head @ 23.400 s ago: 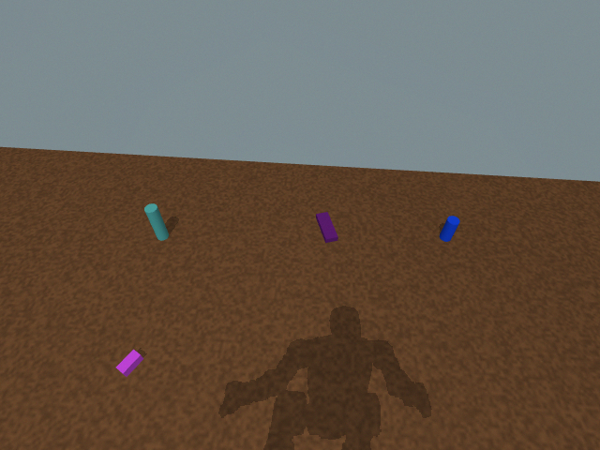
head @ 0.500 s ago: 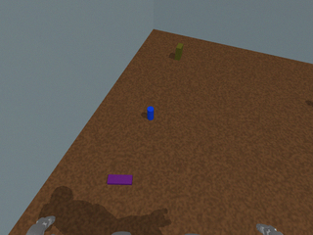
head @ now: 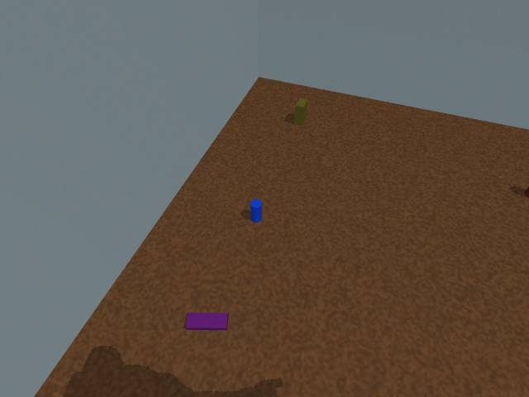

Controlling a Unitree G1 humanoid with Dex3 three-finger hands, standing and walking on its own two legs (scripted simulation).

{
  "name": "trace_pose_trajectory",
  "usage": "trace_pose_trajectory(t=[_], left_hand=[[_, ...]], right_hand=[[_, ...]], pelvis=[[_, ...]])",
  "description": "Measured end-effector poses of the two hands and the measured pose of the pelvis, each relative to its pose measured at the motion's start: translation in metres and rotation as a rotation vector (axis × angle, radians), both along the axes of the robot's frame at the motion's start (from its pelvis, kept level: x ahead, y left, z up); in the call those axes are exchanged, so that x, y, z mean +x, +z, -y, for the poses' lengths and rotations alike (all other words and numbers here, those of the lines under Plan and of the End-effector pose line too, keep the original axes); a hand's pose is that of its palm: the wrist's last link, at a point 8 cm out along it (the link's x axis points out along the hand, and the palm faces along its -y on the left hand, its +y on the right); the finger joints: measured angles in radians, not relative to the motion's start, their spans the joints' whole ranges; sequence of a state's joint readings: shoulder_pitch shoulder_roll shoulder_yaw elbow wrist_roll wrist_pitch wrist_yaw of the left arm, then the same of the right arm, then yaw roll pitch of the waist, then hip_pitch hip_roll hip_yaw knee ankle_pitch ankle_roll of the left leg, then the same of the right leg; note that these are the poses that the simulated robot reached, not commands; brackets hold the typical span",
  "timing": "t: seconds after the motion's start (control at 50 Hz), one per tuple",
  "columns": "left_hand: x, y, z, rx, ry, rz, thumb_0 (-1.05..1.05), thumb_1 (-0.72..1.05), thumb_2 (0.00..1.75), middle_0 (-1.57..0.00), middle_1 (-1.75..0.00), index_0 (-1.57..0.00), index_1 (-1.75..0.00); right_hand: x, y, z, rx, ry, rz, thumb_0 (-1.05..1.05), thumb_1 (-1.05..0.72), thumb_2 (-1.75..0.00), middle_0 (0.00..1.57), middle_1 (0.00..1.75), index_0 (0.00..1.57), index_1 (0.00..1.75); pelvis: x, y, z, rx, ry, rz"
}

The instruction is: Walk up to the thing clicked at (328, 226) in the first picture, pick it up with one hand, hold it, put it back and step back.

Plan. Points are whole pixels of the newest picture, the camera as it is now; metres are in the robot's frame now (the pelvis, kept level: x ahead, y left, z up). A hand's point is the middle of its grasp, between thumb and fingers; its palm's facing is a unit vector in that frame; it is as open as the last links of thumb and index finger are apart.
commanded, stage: stand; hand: left
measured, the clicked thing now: (207, 321) +0.48 +0.23 -0.77
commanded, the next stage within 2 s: none
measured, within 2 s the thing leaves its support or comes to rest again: neither
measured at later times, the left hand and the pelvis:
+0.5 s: hand out of the picture +0.09 +0.26 -0.16, palm faces -0.03 -0.94 -0.35, open 7.3 cm; pelvis +0.02 +0.00 +0.00, yaw +0 degrees
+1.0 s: hand out of the picture +0.09 +0.26 -0.16, palm faces -0.02 -0.94 -0.34, open 7.3 cm; pelvis +0.02 +0.00 +0.00, yaw +0 degrees
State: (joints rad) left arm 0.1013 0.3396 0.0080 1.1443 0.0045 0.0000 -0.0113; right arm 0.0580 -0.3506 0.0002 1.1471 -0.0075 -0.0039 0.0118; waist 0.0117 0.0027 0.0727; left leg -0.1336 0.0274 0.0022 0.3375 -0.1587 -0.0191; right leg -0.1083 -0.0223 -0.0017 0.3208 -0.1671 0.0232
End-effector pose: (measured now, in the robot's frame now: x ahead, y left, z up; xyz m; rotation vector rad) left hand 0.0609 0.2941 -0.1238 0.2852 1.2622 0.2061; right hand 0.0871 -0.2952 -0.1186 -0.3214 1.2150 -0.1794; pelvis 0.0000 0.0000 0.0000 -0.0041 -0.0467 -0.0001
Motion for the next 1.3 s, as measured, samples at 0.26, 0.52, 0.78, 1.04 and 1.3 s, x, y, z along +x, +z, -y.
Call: trace_pose_trajectory(t=[0.26,0.52,0.78,1.04,1.3], left_hand=[[0.005,0.003,-0.007,0.023,-0.018,-0.008,0.0,0.91,0.9,-0.2,-0.3,-0.2,-0.3],[0.027,0.006,-0.006,0.027,-0.036,0.029,0.0,0.91,0.9,-0.2,-0.3,-0.2,-0.3],[0.03,0.005,-0.004,0.023,-0.032,0.036,0.0,0.91,0.9,-0.2,-0.3,-0.2,-0.3],[0.019,0.003,-0.006,0.023,-0.021,0.006,0.0,0.91,0.9,-0.2,-0.3,-0.2,-0.3],[0.016,0.004,-0.007,0.025,-0.02,-0.002,0.0,0.91,0.9,-0.2,-0.3,-0.2,-0.3]], right_hand=[[-0.019,-0.002,0.004,-0.009,-0.025,-0.048,0.0,-0.91,-0.9,0.2,0.3,0.21,0.3],[0.002,-0.001,0.003,-0.008,-0.009,-0.012,0.0,-0.91,-0.9,0.2,0.3,0.21,0.3],[0.012,0.002,0.003,-0.011,0.0,0.009,0.0,-0.91,-0.9,0.2,0.3,0.21,0.3],[0.006,0.001,0.003,-0.014,-0.003,-0.009,0.0,-0.91,-0.9,0.2,0.3,0.21,0.3],[0.0,-0.001,0.001,-0.009,-0.004,-0.023,0.0,-0.91,-0.9,0.2,0.3,0.21,0.3]], pelvis=[[0.009,0.0,-0.001,0.002,0.007,-0.015],[0.016,0.0,-0.001,0.002,0.006,-0.015],[0.019,0.0,0.0,0.001,0.008,-0.009],[0.018,0.0,-0.001,0.002,0.005,-0.009],[0.017,0.0,-0.001,0.003,0.005,-0.011]])
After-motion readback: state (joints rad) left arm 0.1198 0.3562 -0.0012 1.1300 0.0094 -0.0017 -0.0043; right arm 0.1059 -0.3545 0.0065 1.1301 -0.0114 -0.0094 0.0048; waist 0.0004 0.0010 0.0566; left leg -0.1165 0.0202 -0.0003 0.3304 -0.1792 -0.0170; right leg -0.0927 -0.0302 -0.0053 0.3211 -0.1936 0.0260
